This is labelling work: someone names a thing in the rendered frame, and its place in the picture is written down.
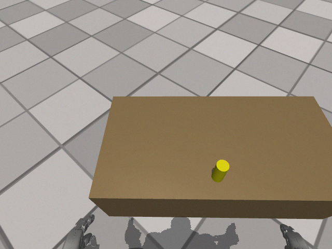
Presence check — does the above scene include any right robot hand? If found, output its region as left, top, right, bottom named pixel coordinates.
left=280, top=224, right=309, bottom=249

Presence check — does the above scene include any can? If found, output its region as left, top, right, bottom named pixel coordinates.
left=212, top=160, right=229, bottom=183

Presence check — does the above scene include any left robot hand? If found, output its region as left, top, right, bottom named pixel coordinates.
left=62, top=214, right=100, bottom=249

